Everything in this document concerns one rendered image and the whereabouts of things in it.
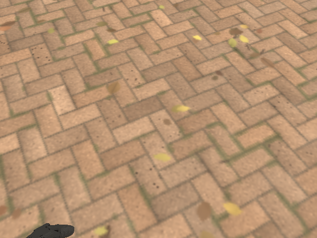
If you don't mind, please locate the left robot hand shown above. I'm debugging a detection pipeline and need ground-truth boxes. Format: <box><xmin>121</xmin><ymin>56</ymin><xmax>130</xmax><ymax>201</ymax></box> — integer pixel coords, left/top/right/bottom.
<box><xmin>26</xmin><ymin>223</ymin><xmax>74</xmax><ymax>238</ymax></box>

